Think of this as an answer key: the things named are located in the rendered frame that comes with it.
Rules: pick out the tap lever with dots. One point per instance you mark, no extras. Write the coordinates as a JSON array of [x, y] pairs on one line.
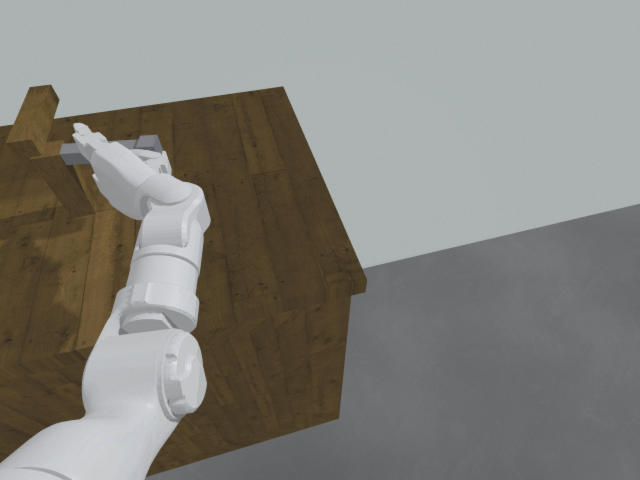
[[71, 154]]

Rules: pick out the left robot forearm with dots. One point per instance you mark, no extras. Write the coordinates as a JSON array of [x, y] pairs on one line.
[[161, 288]]

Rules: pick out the robot left upper arm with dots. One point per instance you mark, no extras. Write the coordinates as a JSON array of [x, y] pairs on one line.
[[137, 387]]

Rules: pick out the counter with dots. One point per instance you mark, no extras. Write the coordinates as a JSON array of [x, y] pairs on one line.
[[277, 271]]

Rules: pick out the left robot hand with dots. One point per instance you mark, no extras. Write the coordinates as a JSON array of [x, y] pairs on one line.
[[119, 171]]

